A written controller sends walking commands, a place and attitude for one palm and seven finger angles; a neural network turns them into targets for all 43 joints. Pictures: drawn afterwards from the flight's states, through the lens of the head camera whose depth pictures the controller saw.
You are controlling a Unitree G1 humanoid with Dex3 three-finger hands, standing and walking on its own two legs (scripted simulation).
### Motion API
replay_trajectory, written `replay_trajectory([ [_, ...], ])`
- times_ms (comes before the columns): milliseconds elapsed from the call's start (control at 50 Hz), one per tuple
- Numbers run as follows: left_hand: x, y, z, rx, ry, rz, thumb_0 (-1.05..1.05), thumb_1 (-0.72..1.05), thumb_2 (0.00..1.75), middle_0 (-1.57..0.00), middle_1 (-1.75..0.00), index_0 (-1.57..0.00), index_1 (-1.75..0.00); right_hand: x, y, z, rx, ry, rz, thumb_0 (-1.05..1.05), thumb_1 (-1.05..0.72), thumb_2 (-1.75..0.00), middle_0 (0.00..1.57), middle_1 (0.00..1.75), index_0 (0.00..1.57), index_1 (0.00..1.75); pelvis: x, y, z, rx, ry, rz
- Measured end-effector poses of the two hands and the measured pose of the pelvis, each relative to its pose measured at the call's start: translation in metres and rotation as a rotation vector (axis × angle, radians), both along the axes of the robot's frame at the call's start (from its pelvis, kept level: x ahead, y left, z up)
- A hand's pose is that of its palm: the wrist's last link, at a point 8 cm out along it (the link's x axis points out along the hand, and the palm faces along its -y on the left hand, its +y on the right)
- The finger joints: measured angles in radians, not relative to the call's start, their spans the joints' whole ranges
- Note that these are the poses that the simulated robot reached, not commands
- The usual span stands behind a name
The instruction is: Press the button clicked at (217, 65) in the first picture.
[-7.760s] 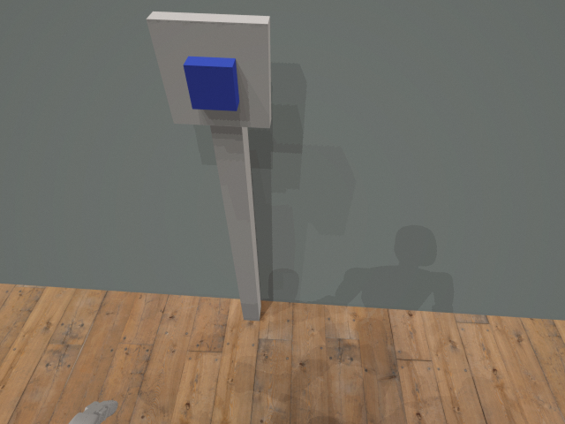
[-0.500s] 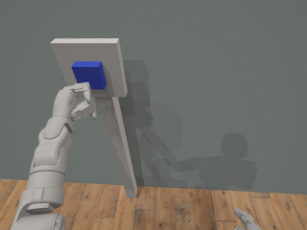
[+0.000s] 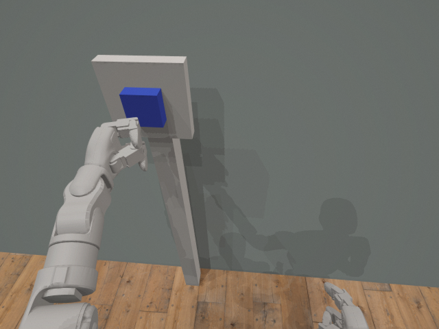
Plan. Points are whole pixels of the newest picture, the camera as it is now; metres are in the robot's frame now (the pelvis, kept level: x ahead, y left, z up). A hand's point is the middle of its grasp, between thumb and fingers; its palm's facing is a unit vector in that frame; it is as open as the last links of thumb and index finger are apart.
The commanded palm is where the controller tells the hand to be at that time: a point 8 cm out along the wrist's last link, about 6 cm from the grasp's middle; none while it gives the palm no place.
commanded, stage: aim a knuckle at the button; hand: left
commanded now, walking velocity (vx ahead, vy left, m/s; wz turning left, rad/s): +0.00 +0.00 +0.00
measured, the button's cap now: (144, 106) +0.47 +0.18 +0.20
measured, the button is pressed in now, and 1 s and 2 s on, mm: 0 1 13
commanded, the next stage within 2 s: press the button with the knuckle in 0.32 s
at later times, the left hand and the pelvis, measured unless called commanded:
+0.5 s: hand (152, 152) +0.37 +0.15 +0.17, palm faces -0.02 -1.00 -0.03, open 3.1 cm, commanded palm +0.35 +0.20 +0.17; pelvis +0.00 +0.00 +0.00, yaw +0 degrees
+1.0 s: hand (161, 136) +0.41 +0.14 +0.18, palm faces -0.02 -1.00 -0.03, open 3.0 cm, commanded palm +0.39 +0.20 +0.17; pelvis +0.00 -0.01 +0.00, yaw +0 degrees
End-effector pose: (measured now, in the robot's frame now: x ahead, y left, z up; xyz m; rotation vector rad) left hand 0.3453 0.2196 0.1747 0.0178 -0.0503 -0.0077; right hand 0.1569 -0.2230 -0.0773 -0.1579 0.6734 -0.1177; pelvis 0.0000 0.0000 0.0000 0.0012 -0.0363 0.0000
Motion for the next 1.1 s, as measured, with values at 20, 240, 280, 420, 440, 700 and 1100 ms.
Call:
replay_trajectory([
  [20,-0.001,0.001,-0.001,0.001,0.004,-0.001,0.01,0.89,0.9,-1.3,-1.5,-1.31,-1.5,-0.001,0.0,-0.001,-0.002,0.008,0.001,0.01,-0.9,-0.9,0.2,0.3,0.2,0.3,0.0,0.001,0.0,-0.001,-0.001,0.002],
  [240,0.002,-0.023,0.001,-0.005,-0.01,-0.051,0.01,0.9,0.9,-1.3,-1.5,-1.31,-1.5,-0.01,0.003,-0.006,-0.014,0.039,-0.005,0.01,-0.9,-0.9,0.2,0.3,0.2,0.3,-0.003,0.007,0.0,0.0,0.0,0.003],
  [280,0.004,-0.024,0.003,-0.007,-0.009,-0.042,0.01,0.89,0.9,-1.3,-1.5,-1.31,-1.5,-0.011,0.004,-0.006,-0.01,0.038,-0.009,0.01,-0.9,-0.9,0.2,0.3,0.2,0.3,-0.003,0.007,0.0,0.0,-0.001,-0.001],
  [420,0.006,-0.017,-0.004,0.004,0.041,-0.001,0.01,0.89,0.9,-1.3,-1.5,-1.31,-1.5,-0.012,0.002,-0.005,-0.004,0.046,-0.017,0.01,-0.9,-0.9,0.2,0.3,0.2,0.3,-0.003,0.005,0.001,0.001,0.0,-0.005],
  [440,0.005,-0.017,-0.004,0.007,0.04,0.0,0.01,0.89,0.9,-1.3,-1.5,-1.3,-1.5,-0.012,0.001,-0.005,-0.005,0.046,-0.017,0.01,-0.9,-0.9,0.2,0.3,0.2,0.3,-0.003,0.004,0.001,0.001,-0.001,-0.005],
  [700,0.022,-0.03,0.002,0.009,0.046,-0.011,0.01,0.89,0.9,-1.3,-1.5,-1.31,-1.5,-0.014,-0.009,-0.008,-0.024,0.067,-0.02,0.01,-0.9,-0.9,0.2,0.3,0.2,0.3,-0.007,-0.003,0.0,0.001,0.007,0.006],
  [1100,0.042,-0.025,0.002,0.012,0.034,-0.009,0.0,0.83,0.9,-1.3,-1.5,-1.3,-1.5,-0.051,-0.032,-0.021,-0.04,0.167,-0.081,0.01,-0.9,-0.9,0.2,0.3,0.2,0.3,-0.004,-0.009,0.0,0.0,0.031,0.001],
])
